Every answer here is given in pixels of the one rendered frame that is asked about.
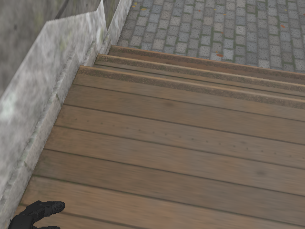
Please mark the left robot hand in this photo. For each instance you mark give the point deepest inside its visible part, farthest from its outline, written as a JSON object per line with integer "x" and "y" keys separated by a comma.
{"x": 35, "y": 212}

